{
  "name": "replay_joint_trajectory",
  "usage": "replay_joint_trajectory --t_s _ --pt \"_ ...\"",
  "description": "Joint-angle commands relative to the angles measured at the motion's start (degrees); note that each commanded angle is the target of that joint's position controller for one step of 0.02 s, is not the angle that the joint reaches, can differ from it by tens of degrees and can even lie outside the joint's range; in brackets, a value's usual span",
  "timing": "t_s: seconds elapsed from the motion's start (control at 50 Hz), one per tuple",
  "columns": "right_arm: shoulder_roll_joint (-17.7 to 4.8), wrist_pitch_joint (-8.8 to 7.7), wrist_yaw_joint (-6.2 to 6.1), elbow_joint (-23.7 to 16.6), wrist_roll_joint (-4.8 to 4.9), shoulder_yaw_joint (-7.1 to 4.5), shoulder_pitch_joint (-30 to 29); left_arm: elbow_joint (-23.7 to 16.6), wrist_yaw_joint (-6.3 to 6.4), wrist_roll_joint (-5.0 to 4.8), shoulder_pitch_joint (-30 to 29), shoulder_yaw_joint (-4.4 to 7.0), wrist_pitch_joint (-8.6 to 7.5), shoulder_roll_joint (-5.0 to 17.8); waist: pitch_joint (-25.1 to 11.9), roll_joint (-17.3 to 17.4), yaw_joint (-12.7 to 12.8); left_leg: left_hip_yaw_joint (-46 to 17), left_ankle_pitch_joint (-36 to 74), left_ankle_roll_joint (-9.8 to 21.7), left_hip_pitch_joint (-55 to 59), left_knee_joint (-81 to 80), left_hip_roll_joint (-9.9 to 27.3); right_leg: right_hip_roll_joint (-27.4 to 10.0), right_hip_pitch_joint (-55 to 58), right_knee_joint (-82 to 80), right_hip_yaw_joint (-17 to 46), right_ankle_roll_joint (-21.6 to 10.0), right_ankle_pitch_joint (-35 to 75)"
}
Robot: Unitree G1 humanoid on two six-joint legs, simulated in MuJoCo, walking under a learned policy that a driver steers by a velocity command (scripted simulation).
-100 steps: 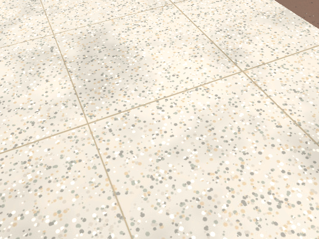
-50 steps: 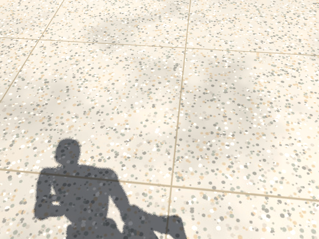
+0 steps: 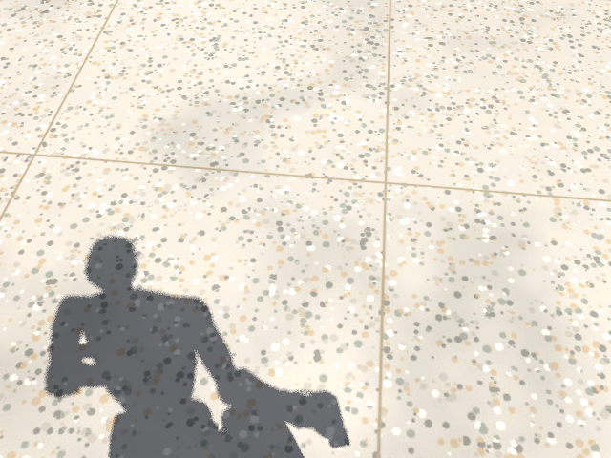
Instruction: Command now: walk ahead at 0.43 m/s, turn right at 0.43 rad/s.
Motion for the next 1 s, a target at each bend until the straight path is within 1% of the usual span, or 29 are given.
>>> replay_joint_trajectory --t_s 0.02,0.04,0.06,0.1,0.14,0.2,0.26,0.3,0.34,0.36,0.38,0.4,0.42,0.44,0.46,0.48,0.5,0.52,0.56,0.58,0.6,0.62,0.64,0.66,0.68,0.72,0.76,0.86,1.0 --pt "-7.28 -3.95 0.65 -7.67 0.55 -0.96 -4.85 -2.06 0.86 0.34 8.51 2.19 -0.44 7.60 -9.05 1.65 3.72 -6.42 3.69 0.75 -30.39 8.73 3.27 -18.22 31.75 -16.81 27.63 -12.38 16.84" --pt "-8.16 -3.22 0.22 -7.08 -0.69 -1.57 -4.08 -2.92 1.10 0.69 5.48 1.54 -0.45 5.56 -6.95 1.50 1.67 -5.87 4.85 0.03 -25.88 5.12 4.93 -16.46 24.67 -17.08 22.08 -11.22 26.52" --pt "-7.97 -2.22 0.13 -6.86 -0.93 -1.72 -2.69 -3.53 1.29 1.26 4.25 1.29 -0.42 5.21 -6.39 0.04 0.20 -5.57 5.37 -0.72 -21.92 3.88 5.29 -15.30 19.61 -17.87 19.49 -11.01 32.25" --pt "-5.81 -0.64 -0.35 -6.02 -1.24 -1.24 -0.05 -2.83 1.60 1.41 3.38 1.53 -0.78 6.60 -6.60 -0.85 -1.41 -3.97 7.90 -2.50 -18.63 -1.27 4.79 -13.74 14.41 -18.90 14.40 -10.86 41.38" --pt "-4.14 0.07 -0.85 -6.27 -1.42 -0.57 -1.16 -1.91 2.18 1.26 3.38 1.76 -0.76 7.70 -6.90 -2.25 -1.34 -2.67 13.39 -3.48 -17.58 -9.67 3.71 -11.61 12.79 -18.86 9.86 -9.50 44.82" --pt "-3.25 -0.07 -0.41 -6.50 -1.28 0.03 -5.44 -0.62 2.96 0.63 4.49 1.50 0.33 7.20 -8.99 -4.18 1.16 -1.98 26.47 -3.48 -14.03 -22.39 2.14 -9.13 14.60 -17.70 6.33 -6.44 39.52" --pt "-4.21 -0.61 0.60 -7.09 -0.92 -0.22 -8.69 0.96 3.23 0.77 6.18 1.13 1.18 6.83 -9.05 -4.65 3.05 -3.11 30.98 -2.49 -12.95 -29.55 1.37 -11.30 18.47 -15.95 8.91 -5.66 32.45" --pt "-5.39 -0.99 1.10 -7.45 -1.43 -0.76 -9.27 1.63 3.18 0.88 5.78 0.89 1.42 6.48 -8.23 -4.90 2.75 -3.57 28.10 -0.80 -12.60 -32.77 0.99 -12.98 20.33 -12.84 11.47 -5.07 30.10" --pt "-5.84 -1.46 1.24 -6.16 -2.27 -1.30 -5.65 2.12 3.22 0.59 4.33 0.44 1.50 5.47 -8.24 -4.19 -0.03 -2.82 33.27 1.51 -6.50 -39.97 0.26 -11.53 20.01 -7.51 12.18 -2.67 25.87" --pt "-8.01 -1.75 0.87 -5.99 -2.88 -1.76 -4.45 2.26 3.21 1.31 6.24 0.14 1.17 4.37 -9.61 -1.10 0.47 -6.23 52.25 3.23 -0.02 -40.39 3.85 -8.00 17.97 -3.30 11.00 0.02 20.32" --pt "-10.30 -1.67 0.45 -6.92 -3.68 -1.88 -4.55 2.71 3.03 2.49 12.27 -0.44 0.54 2.47 -13.88 6.33 3.82 -13.39 70.92 8.60 10.97 -36.27 11.88 -3.53 11.21 3.33 9.46 2.96 4.05" --pt "-5.82 -0.74 0.23 -6.20 -3.42 -0.90 -2.95 4.29 3.17 1.97 15.81 -1.08 0.61 1.18 -19.54 12.80 2.70 -20.11 71.59 15.79 16.27 -36.20 17.90 -2.01 7.61 10.36 7.99 6.11 -13.59" --pt "-2.47 0.05 0.40 -5.41 -2.30 0.11 -1.68 3.81 3.15 1.41 12.35 -0.69 1.54 3.72 -19.00 13.12 0.71 -24.41 63.29 17.58 14.79 -39.10 19.16 -2.81 5.29 14.09 8.24 7.70 -26.09" --pt "-2.55 0.66 0.70 -4.70 -1.93 0.39 -1.91 3.09 3.35 0.81 9.41 -0.27 2.78 4.71 -16.81 10.50 0.19 -25.65 51.09 16.76 12.79 -41.36 18.67 -3.77 2.97 16.04 8.68 8.39 -29.12" --pt "-3.76 1.19 0.84 -4.63 -1.89 0.19 -3.25 3.21 3.67 0.60 7.62 -0.05 4.23 4.67 -14.47 8.42 0.17 -25.66 39.48 15.38 9.61 -43.69 17.85 -4.67 2.21 17.30 8.60 9.05 -27.62" --pt "-5.33 1.61 0.83 -5.04 -1.86 -0.18 -6.51 3.47 3.88 0.70 7.35 0.15 5.43 4.69 -11.74 7.60 1.09 -23.71 30.51 13.66 4.39 -45.96 16.61 -5.74 3.67 15.54 8.36 9.40 -24.58" --pt "-5.81 2.05 0.63 -5.52 -2.03 -0.33 -9.72 3.95 4.10 0.76 7.59 0.11 6.14 4.08 -9.81 8.56 2.18 -21.02 23.73 11.68 -0.24 -47.56 14.50 -6.36 6.44 10.86 7.65 9.38 -21.55" --pt "-5.51 2.62 0.46 -5.77 -2.08 -0.32 -12.25 4.99 4.22 0.83 8.64 -0.18 6.33 2.79 -8.56 9.22 3.09 -17.40 19.48 9.98 -4.35 -48.35 11.80 -5.93 10.70 5.21 6.16 9.12 -17.15" --pt "-4.66 3.36 0.05 -5.05 -1.68 -0.22 -12.48 7.75 4.06 1.41 11.90 -0.21 6.02 1.49 -8.99 9.32 4.18 -11.63 11.72 7.66 -7.78 -47.68 7.96 -3.76 18.56 -4.12 2.68 8.12 -3.91" --pt "-3.61 3.34 -0.06 -4.19 -1.43 0.07 -10.89 8.10 3.92 2.04 11.70 -0.13 5.96 1.75 -8.66 8.55 3.72 -10.16 6.06 5.80 -8.59 -47.53 6.61 -3.72 20.11 -6.57 2.47 7.27 -1.55" --pt "-2.72 3.17 -0.03 -3.45 -1.49 0.37 -9.74 7.31 3.98 2.74 10.10 -0.07 5.87 2.99 -6.91 6.44 2.67 -9.17 0.87 3.55 -9.53 -46.79 5.41 -6.28 19.15 -8.57 5.30 5.89 -1.61" --pt "-3.13 3.03 0.10 -3.39 -1.76 0.21 -9.11 6.74 4.26 2.43 8.67 0.28 5.72 5.22 -4.47 2.90 0.74 -7.35 -0.11 1.96 -8.11 -45.60 3.26 -8.11 13.93 -9.90 7.44 4.12 -8.44" --pt "-2.65 2.89 0.01 -3.40 -1.87 0.20 -9.96 7.46 4.24 2.08 7.86 0.32 5.22 4.83 -2.87 -1.09 0.29 -5.03 4.34 1.04 -3.38 -43.18 1.60 -7.67 7.26 -11.35 7.79 3.20 -16.43" --pt "-2.44 2.71 -0.18 -3.18 -1.88 0.20 -10.64 7.42 4.27 2.10 6.53 -0.11 4.44 3.26 -2.36 -2.07 0.13 -4.90 8.76 1.19 -0.14 -40.76 1.60 -7.58 4.73 -12.90 7.93 3.69 -16.90" --pt "-1.98 2.64 -0.41 -2.71 -1.67 0.17 -10.35 7.71 4.34 2.21 5.88 -0.28 3.69 2.72 -2.72 -2.84 -0.27 -4.76 12.57 1.83 1.45 -39.37 1.69 -7.68 4.54 -13.37 7.89 4.47 -14.55" --pt "-2.12 2.69 -0.68 -1.57 -1.42 -0.02 -9.43 8.38 4.29 1.93 6.38 -0.28 2.40 2.73 -3.50 -2.49 -0.15 -4.51 20.17 2.70 2.43 -37.60 1.60 -7.34 6.49 -12.42 7.39 5.51 -8.53" --pt "-1.88 2.74 -0.62 -0.55 -1.22 -0.13 -9.13 9.47 4.30 1.57 8.24 -0.27 1.92 2.93 -4.60 -1.48 0.34 -4.30 25.70 2.99 3.34 -36.61 1.60 -7.04 8.37 -11.27 6.92 5.76 -4.22" --pt "-2.00 3.43 -0.55 2.04 -0.95 -0.44 -9.36 11.33 4.55 1.31 10.04 -0.47 2.27 2.49 -4.39 -0.24 0.98 -4.06 29.87 2.72 3.99 -35.86 1.44 -6.53 10.41 -10.50 6.21 5.56 0.11" --pt "-2.51 4.26 -1.11 5.96 -0.76 -0.71 -9.59 13.58 4.65 1.22 10.43 -0.71 2.45 1.83 -3.86 0.54 1.07 -4.07 31.12 2.27 4.78 -36.05 1.40 -6.09 12.22 -10.79 5.40 5.49 3.37"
